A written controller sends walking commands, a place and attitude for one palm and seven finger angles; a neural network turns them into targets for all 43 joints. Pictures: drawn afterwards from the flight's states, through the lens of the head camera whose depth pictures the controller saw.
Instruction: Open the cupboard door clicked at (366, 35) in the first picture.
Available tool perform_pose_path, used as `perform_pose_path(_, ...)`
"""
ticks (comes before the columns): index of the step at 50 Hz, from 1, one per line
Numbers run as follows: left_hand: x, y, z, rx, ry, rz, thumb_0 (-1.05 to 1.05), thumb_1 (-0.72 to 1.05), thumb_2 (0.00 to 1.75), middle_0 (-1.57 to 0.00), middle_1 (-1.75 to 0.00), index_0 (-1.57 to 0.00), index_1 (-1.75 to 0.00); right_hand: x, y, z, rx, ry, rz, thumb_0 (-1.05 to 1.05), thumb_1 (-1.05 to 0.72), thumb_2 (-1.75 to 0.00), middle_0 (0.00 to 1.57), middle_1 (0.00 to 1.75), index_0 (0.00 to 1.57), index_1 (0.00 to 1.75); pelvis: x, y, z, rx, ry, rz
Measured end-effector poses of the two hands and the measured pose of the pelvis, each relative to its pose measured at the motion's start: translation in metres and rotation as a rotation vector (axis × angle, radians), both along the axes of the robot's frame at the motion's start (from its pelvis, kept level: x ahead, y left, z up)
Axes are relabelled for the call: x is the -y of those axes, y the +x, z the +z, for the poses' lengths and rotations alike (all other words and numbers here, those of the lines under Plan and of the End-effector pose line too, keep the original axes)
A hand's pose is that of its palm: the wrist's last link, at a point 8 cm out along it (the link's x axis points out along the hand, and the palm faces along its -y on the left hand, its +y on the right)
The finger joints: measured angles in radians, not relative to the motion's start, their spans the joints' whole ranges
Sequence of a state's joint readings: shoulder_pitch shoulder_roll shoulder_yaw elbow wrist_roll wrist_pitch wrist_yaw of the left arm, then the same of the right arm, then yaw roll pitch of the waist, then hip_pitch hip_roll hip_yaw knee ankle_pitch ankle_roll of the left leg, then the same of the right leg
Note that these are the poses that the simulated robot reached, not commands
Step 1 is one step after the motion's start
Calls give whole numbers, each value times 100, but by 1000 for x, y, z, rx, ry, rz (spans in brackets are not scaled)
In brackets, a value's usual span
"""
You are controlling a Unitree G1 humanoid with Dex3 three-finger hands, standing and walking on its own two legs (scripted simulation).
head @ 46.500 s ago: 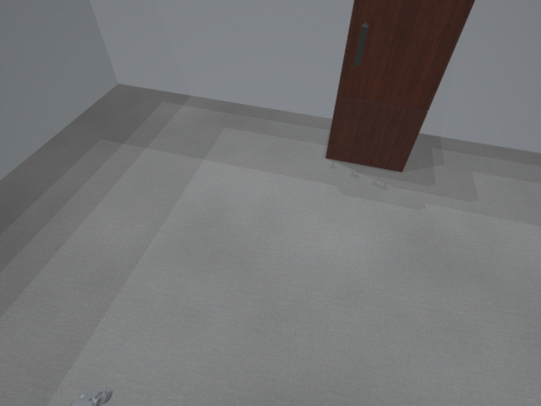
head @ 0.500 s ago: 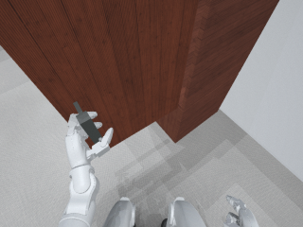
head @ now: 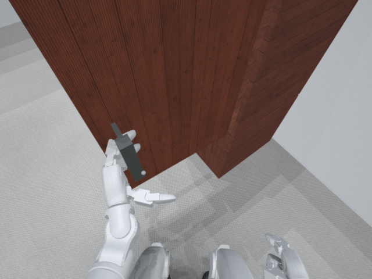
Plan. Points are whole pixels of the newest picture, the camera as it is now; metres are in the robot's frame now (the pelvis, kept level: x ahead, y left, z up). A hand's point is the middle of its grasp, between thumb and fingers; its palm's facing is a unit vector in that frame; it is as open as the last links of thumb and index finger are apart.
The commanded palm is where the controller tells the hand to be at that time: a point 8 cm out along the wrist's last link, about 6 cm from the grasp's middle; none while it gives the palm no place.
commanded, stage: open thumb and fingers to let go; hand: left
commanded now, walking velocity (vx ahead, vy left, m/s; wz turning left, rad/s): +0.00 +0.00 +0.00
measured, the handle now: (127, 153) +0.37 +0.15 +0.02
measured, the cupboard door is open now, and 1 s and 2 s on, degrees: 86 88 88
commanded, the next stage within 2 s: slide the hand sideways off the handle in 0.02 s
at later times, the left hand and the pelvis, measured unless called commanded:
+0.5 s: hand (137, 190) +0.29 +0.12 +0.02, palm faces -0.16 -0.99 +0.03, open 16.1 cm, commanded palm +0.27 +0.17 +0.02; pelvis +0.00 +0.03 +0.00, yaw +0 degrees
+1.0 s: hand (111, 210) +0.25 +0.16 +0.02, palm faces -0.12 -0.99 -0.04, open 16.3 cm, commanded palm +0.23 +0.23 +0.02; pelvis +0.01 +0.01 -0.01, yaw +0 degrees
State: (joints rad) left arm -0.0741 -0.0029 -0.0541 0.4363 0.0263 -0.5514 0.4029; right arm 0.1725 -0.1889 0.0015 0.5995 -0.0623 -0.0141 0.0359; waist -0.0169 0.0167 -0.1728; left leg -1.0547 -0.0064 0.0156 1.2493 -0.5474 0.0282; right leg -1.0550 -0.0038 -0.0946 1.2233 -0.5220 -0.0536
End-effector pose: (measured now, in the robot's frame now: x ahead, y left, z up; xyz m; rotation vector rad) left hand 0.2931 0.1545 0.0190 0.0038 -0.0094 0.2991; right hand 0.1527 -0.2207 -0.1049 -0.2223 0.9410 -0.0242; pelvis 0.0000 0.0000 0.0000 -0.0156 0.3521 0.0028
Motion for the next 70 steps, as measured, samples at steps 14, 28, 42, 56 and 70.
perform_pose_path(14,-23,-4,1,2,142,-343,-1,-50,30,-32,-49,-22,-49,-6,-6,0,-8,-27,-6,1,-91,-90,20,30,20,30,-14,-4,-5,8,-21,16)
perform_pose_path(28,-20,-21,0,-23,-16,-446,-1,-50,30,-15,-34,-18,-33,-10,5,23,93,-36,-37,1,-91,-90,20,30,20,30,-25,0,-3,9,-19,-4)
perform_pose_path(42,-51,-49,3,-57,27,-406,-1,-50,30,-16,-31,-17,-31,-18,29,11,118,1,-8,1,-91,-90,20,30,20,30,-19,4,-11,-4,-27,3)
perform_pose_path(56,-80,-68,0,-101,32,-390,-1,-50,30,-15,-30,-17,-31,6,35,17,164,-49,-39,1,-91,-90,20,30,20,30,-5,8,-15,-7,-28,3)
perform_pose_path(70,-102,-83,-1,-96,29,-413,-1,-50,30,-15,-30,-15,-30,14,29,17,212,-81,-62,1,-91,-90,20,30,20,30,-6,1,-21,-8,-42,5)
